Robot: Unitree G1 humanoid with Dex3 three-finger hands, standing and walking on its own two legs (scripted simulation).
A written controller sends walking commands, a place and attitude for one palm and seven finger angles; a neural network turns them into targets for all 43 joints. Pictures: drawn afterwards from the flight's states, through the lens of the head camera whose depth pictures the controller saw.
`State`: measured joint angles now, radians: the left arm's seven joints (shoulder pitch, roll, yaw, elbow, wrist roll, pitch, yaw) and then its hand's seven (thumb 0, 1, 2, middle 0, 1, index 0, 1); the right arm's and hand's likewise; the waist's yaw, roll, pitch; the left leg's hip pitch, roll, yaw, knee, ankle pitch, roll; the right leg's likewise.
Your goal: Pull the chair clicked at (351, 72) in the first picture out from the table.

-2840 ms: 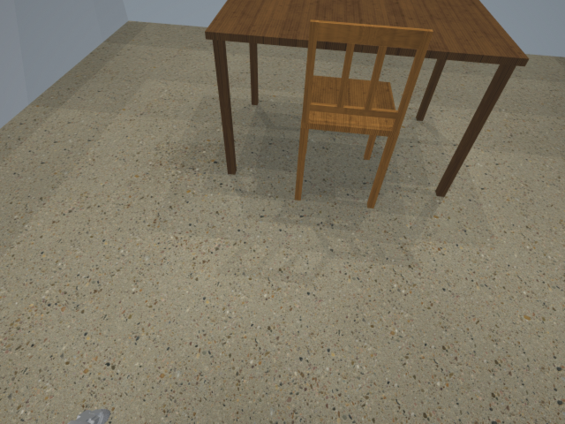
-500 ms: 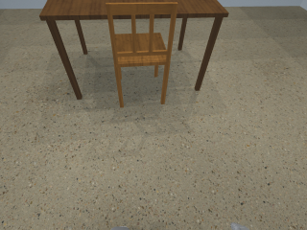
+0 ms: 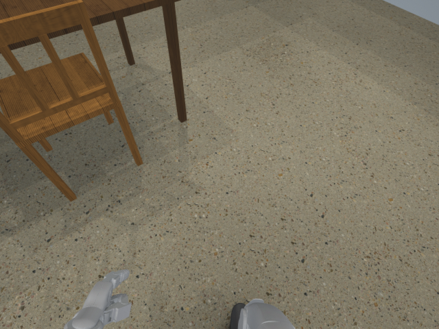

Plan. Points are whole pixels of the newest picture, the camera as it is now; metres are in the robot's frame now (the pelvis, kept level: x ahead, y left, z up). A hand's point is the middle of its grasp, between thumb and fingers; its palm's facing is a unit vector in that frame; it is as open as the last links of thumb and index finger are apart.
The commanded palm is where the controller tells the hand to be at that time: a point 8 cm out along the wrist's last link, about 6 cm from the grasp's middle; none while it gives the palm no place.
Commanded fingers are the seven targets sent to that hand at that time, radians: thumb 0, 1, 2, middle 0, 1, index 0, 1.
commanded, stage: walk to a spot facing it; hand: left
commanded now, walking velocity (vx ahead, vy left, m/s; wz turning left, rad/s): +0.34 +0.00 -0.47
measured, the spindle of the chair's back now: (25, 80) +0.82 +0.60 -0.09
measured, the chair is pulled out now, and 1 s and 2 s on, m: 0.00 0.00 0.00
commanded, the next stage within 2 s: turn to face it in 0.82 s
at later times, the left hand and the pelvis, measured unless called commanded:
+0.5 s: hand (122, 283) +0.23 +0.21 -0.17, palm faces -0.06 -0.98 -0.20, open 7.3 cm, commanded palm none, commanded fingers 0.00 0.90 0.90 -0.20 -0.30 -0.20 -0.30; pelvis +0.23 +0.01 +0.01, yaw -11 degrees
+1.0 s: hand (190, 153) +0.58 +0.07 -0.16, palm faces -0.49 -0.84 -0.23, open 7.4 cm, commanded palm none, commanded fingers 0.00 0.90 0.90 -0.20 -0.30 -0.20 -0.30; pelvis +0.37 -0.04 +0.00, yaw -28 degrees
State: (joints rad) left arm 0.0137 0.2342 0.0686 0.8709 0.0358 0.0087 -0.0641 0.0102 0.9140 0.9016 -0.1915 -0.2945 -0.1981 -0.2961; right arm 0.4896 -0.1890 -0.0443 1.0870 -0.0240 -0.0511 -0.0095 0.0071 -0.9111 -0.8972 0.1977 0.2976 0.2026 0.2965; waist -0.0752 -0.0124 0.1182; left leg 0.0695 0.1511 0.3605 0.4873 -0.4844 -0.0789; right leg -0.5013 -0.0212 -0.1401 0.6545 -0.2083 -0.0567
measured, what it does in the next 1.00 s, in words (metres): walks ahead, turning right: right foot, then left foot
